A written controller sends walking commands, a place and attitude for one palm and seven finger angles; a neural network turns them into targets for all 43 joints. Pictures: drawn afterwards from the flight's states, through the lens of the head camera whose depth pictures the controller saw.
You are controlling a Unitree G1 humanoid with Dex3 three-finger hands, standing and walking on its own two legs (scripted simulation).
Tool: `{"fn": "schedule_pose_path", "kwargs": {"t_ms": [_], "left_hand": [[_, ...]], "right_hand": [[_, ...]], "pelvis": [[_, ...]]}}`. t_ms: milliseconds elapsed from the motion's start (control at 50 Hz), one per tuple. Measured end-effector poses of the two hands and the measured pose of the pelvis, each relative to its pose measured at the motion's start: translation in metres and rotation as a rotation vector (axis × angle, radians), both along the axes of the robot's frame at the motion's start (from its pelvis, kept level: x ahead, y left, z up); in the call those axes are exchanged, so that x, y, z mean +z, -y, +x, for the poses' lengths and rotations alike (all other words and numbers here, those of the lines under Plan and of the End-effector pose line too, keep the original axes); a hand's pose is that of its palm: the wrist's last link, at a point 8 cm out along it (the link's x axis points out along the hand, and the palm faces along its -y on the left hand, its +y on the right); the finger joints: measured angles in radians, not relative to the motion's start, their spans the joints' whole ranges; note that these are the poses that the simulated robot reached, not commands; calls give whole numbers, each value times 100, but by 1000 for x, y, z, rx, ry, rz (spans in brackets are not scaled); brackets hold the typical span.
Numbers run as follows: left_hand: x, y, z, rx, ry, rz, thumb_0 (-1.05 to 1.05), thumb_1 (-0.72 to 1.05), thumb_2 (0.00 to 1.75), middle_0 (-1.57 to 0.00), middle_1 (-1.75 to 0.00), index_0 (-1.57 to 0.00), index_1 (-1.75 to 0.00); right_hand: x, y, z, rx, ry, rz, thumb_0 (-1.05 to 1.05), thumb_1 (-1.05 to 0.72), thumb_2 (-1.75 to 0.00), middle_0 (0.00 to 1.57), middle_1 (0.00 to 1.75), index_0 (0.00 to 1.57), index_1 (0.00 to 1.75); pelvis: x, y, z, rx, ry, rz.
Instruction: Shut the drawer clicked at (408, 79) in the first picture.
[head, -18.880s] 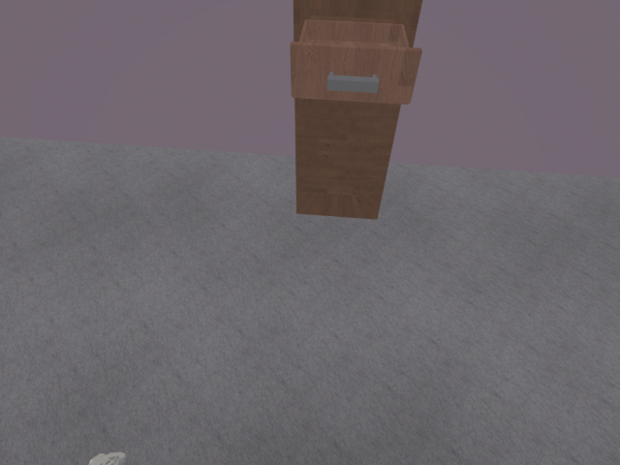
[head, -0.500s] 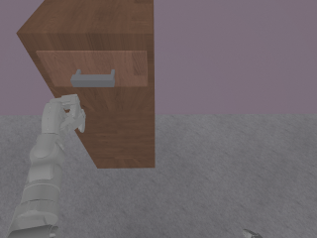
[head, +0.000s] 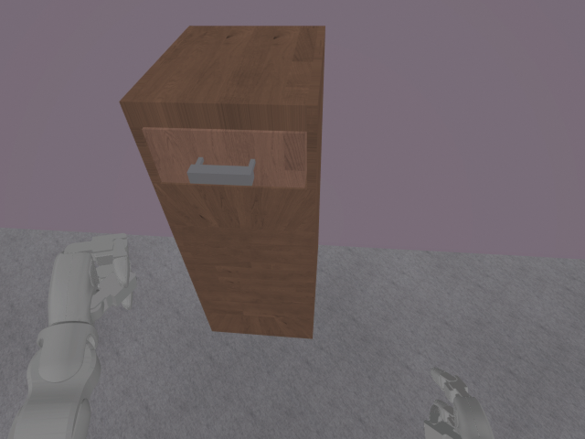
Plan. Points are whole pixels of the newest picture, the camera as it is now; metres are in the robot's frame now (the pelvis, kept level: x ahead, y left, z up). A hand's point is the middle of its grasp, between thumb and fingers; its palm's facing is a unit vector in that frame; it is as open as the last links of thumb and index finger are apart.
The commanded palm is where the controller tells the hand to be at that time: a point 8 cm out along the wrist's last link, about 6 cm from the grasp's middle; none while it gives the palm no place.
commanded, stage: draw the hand back to the body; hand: left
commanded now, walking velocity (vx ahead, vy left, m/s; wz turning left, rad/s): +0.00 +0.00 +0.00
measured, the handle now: (223, 168) +0.61 +0.21 +0.03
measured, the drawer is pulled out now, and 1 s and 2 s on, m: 0.00 0.00 0.00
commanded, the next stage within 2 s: step back with the hand held close in 0.48 s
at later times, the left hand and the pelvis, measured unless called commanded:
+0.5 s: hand (58, 338) +0.17 +0.25 +0.15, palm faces +0.44 -0.81 -0.38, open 3.3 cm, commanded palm +0.12 +0.29 +0.17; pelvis +0.00 +0.00 +0.00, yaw +1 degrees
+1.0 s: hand (56, 343) +0.17 +0.26 +0.14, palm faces +0.27 -0.82 -0.51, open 3.3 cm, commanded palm +0.11 +0.30 +0.17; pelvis -0.03 +0.02 +0.00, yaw -1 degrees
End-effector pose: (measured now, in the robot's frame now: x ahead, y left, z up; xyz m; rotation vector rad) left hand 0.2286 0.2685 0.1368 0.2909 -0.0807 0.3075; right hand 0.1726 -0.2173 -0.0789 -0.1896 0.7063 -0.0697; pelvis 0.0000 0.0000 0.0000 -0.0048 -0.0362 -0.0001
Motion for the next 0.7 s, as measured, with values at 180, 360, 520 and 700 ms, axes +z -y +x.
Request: {"fn": "schedule_pose_path", "kwargs": {"t_ms": [180,360,520,700], "left_hand": [[17,-8,-48,38,11,78,1,90,90,-140,-160,-141,-160],[42,-14,-95,88,48,179,2,89,90,-140,-160,-141,-160],[32,-18,-97,133,39,141,1,89,90,-140,-160,-141,-160],[48,-19,-86,88,95,205,2,89,90,-140,-160,-141,-160]], "right_hand": [[-2,-2,-3,10,0,8,1,-91,-90,20,30,20,30],[4,-3,5,25,51,-3,1,-91,-90,20,30,20,30],[5,-10,10,47,66,-10,1,-91,-90,20,30,20,30],[6,-9,3,32,45,-10,1,-91,-90,20,30,20,30]], "pelvis": [[2,-2,2,-3,26,-2],[2,-4,4,2,36,-8],[2,-4,-2,13,42,-6],[3,-5,-2,2,18,-13]]}}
